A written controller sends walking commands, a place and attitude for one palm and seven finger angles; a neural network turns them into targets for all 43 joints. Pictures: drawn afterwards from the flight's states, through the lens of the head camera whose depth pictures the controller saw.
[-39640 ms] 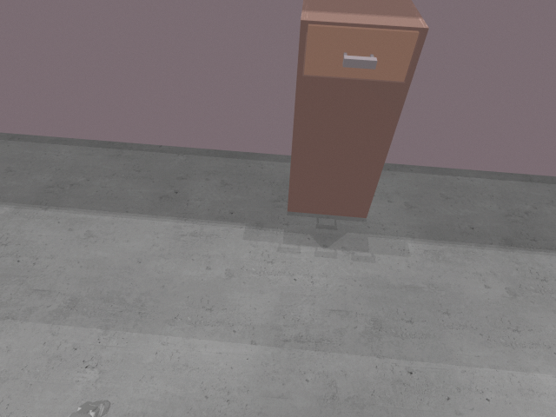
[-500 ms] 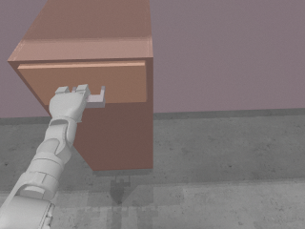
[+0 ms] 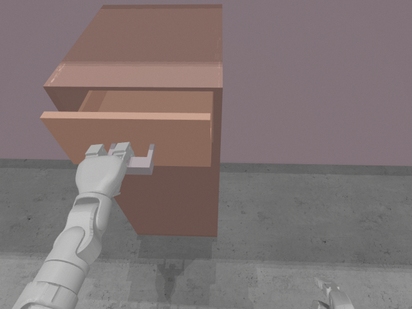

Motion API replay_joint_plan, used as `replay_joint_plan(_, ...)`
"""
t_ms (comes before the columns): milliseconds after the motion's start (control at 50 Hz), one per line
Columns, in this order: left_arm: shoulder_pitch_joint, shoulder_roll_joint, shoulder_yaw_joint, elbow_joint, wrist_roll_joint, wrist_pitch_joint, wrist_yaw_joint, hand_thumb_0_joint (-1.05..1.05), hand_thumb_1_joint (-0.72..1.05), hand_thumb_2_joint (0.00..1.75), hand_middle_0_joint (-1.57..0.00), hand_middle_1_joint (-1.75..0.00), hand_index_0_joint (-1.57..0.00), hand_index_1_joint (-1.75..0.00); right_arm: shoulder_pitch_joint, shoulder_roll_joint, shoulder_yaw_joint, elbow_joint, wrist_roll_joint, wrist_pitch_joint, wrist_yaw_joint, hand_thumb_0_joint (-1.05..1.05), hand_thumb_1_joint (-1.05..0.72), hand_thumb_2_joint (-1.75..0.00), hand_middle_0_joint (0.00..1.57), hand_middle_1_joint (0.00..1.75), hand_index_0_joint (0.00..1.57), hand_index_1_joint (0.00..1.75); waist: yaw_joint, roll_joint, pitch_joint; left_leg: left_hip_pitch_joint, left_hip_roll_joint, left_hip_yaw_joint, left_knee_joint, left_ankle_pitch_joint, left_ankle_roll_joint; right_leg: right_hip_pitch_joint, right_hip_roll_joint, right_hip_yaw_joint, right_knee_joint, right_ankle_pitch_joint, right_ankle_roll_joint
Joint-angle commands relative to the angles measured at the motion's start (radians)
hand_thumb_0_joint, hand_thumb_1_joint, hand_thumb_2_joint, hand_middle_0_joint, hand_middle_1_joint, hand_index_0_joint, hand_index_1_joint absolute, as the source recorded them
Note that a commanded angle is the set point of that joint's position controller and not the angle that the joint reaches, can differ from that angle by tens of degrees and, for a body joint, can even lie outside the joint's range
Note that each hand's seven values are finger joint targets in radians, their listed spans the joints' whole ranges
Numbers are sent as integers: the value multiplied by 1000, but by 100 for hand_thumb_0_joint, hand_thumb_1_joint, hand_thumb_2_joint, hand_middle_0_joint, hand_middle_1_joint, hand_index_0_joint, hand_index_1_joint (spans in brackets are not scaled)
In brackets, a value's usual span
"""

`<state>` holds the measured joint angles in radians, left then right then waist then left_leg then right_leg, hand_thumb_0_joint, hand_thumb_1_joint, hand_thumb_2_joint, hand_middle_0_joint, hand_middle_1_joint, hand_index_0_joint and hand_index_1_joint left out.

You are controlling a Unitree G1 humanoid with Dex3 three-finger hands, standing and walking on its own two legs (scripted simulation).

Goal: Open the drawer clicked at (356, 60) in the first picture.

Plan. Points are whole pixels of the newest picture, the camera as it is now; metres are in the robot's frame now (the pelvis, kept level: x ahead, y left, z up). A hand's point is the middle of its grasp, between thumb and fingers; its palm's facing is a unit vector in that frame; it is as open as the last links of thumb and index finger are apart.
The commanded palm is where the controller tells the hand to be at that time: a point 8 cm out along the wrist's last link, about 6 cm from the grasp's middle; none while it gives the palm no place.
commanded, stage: pull the drawer open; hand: left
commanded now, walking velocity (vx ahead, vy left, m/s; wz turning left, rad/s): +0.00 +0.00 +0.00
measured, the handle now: (130, 156) +0.41 +0.20 +0.05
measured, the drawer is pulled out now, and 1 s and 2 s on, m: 0.09 0.20 0.30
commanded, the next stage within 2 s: none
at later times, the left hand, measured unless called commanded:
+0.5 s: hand (106, 213) +0.29 +0.22 +0.03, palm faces +0.01 -0.09 -1.00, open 6.2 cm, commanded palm +0.26 +0.21 +0.08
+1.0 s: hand (98, 240) +0.24 +0.22 +0.03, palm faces +0.02 -0.11 -0.99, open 6.2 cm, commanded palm +0.20 +0.20 +0.08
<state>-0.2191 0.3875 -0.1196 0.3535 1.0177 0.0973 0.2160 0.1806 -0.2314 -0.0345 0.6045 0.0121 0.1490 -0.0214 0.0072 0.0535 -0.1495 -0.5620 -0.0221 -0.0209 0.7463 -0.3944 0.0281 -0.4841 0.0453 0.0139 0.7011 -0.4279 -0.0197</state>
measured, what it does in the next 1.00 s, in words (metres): stands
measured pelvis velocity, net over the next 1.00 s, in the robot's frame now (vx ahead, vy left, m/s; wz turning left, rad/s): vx -0.01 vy -0.01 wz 0.00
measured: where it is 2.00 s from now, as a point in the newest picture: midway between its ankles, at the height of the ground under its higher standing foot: outside the picture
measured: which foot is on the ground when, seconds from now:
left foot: down 0.00-1.00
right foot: down 0.00-1.00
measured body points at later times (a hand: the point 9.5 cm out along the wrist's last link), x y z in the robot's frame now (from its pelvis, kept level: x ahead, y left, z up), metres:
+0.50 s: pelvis -0.01 +0.00 +0.00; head +0.02 -0.03 +0.45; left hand +0.28 +0.22 +0.08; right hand +0.15 -0.25 -0.11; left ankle -0.02 +0.10 -0.71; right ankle -0.06 -0.11 -0.71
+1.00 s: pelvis -0.01 -0.01 +0.00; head +0.01 -0.03 +0.45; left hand +0.23 +0.22 +0.08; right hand +0.20 -0.23 -0.10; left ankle -0.02 +0.10 -0.71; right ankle -0.06 -0.11 -0.71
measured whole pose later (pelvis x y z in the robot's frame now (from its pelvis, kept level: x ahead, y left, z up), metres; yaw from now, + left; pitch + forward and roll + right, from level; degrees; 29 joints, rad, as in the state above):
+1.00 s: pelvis -0.01 -0.01 +0.00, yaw +0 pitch +8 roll +0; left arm 0.24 0.37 -0.10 -0.05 1.02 0.12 0.26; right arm 0.11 -0.22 0.00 0.57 -0.01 0.10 -0.01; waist 0.05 0.05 -0.12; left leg -0.50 -0.02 -0.02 0.76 -0.40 0.01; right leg -0.44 0.05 0.02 0.74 -0.44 -0.03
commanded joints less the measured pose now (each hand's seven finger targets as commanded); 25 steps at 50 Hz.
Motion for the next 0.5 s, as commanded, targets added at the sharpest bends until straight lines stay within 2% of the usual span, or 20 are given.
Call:
replay_joint_plan(0,-188,127,56,-203,-5,-18,32,0,90,90,-40,-135,-40,-135,-32,-125,-41,-122,-5,-37,-13,0,-90,-90,20,30,20,30,-7,-30,-260,259,1,13,-38,579,11,74,18,-32,-52,519,-14)
replay_joint_plan(20,-211,131,54,-220,0,-20,32,0,90,90,-40,-135,-40,-135,-37,-125,-41,-121,-5,-36,-14,0,-90,-90,20,30,20,30,-9,-14,-263,265,2,11,-39,572,9,65,18,-31,-51,507,-15)
replay_joint_plan(40,-189,142,65,-220,-5,-20,32,0,90,90,-40,-135,-40,-135,-36,-128,-42,-121,-7,-36,-15,0,-90,-90,20,30,20,30,-8,-35,-267,260,1,16,-38,566,11,82,18,-30,-53,514,-15)
replay_joint_plan(60,-186,153,73,-232,0,-20,33,0,90,90,-40,-135,-40,-135,-42,-125,-39,-126,-6,-38,-16,0,-90,-90,20,30,20,30,1,-9,-270,261,0,13,-43,568,9,82,16,-30,-50,509,-17)
replay_joint_plan(80,-182,125,49,-249,2,-19,34,0,90,90,-40,-135,-40,-135,-45,-122,-39,-131,-7,-39,-15,0,-90,-90,20,30,20,30,1,1,-280,272,1,11,-43,570,8,77,17,-32,-48,496,-18)
replay_joint_plan(140,-89,140,75,-265,-5,-19,37,0,90,90,-40,-135,-40,-135,-55,-124,-40,-136,-9,-45,-13,0,-90,-90,20,30,20,30,15,-13,-288,272,1,13,-43,583,8,99,17,-27,-49,516,-18)
replay_joint_plan(160,-91,137,73,-284,-6,-21,38,0,90,90,-40,-135,-40,-135,-56,-122,-37,-138,-8,-46,-12,0,-90,-90,20,30,20,30,12,-22,-282,268,2,11,-42,585,9,97,15,-27,-45,524,-16)
replay_joint_plan(180,-70,110,50,-322,-7,-24,38,0,90,90,-40,-135,-40,-135,-62,-119,-39,-145,-10,-50,-9,0,-90,-90,20,30,20,30,14,-5,-288,279,4,9,-42,599,9,93,15,-28,-43,525,-16)
replay_joint_plan(200,-43,98,43,-323,-10,-22,38,0,90,90,-40,-135,-40,-135,-66,-116,-38,-148,-8,-53,-7,0,-90,-90,20,30,20,30,13,-7,-263,277,5,7,-44,588,7,81,16,-34,-45,504,-16)
replay_joint_plan(220,-40,89,36,-338,-12,-23,39,0,90,90,-40,-135,-40,-135,-68,-118,-39,-147,-9,-56,-5,0,-90,-90,20,30,20,30,11,-24,-267,277,6,6,-44,584,9,80,16,-32,-46,504,-14)
replay_joint_plan(260,-3,127,71,-364,-12,-22,41,0,90,90,-40,-135,-40,-135,-74,-121,-38,-152,-9,-57,-6,0,-90,-90,20,30,20,30,20,-17,-270,272,5,9,-49,573,8,97,14,-27,-47,505,-16)
replay_joint_plan(280,18,105,55,-385,-11,-22,44,0,90,90,-40,-135,-40,-135,-76,-118,-37,-158,-12,-61,-3,0,-90,-90,20,30,20,30,20,-32,-267,273,5,8,-48,575,9,96,14,-28,-44,511,-14)
replay_joint_plan(320,40,87,40,-426,-11,-22,49,0,90,90,-40,-135,-40,-135,-82,-116,-38,-159,-13,-67,0,0,-90,-90,20,30,20,30,16,-19,-266,281,7,8,-47,577,8,87,13,-30,-43,509,-13)
replay_joint_plan(360,103,96,56,-457,-14,-21,53,0,90,90,-40,-135,-40,-135,-91,-115,-37,-165,-13,-71,1,0,-90,-90,20,30,20,30,25,-15,-266,285,7,9,-48,582,8,100,11,-26,-44,514,-14)
replay_joint_plan(380,125,106,66,-446,-11,-18,57,0,90,90,-40,-135,-40,-135,-92,-116,-36,-163,-14,-73,1,0,-90,-90,20,30,20,30,24,-36,-248,274,6,8,-49,559,7,93,13,-26,-45,499,-13)
replay_joint_plan(400,116,93,52,-464,-11,-18,58,0,90,90,-40,-135,-40,-135,-98,-116,-33,-162,-14,-75,2,0,-90,-90,20,30,20,30,19,-20,-234,272,6,8,-52,548,6,81,13,-29,-45,493,-13)
replay_joint_plan(440,150,127,85,-484,-13,-19,64,0,90,90,-40,-135,-40,-135,-108,-119,-33,-163,-16,-78,-1,0,-90,-90,20,30,20,30,25,-36,-229,264,3,13,-52,537,6,100,12,-20,-49,509,-14)
replay_joint_plan(460,146,114,71,-492,-7,-18,67,0,90,90,-40,-135,-40,-135,-113,-114,-29,-163,-16,-79,0,0,-90,-90,20,30,20,30,23,-17,-225,265,2,11,-56,515,5,91,9,-21,-48,489,-13)
replay_joint_plan(480,161,113,75,-480,-7,-16,71,0,90,90,-40,-135,-40,-135,-111,-112,-28,-161,-16,-81,-2,0,-90,-90,20,30,20,30,25,-32,-212,257,1,10,-57,502,5,88,12,-25,-48,476,-14)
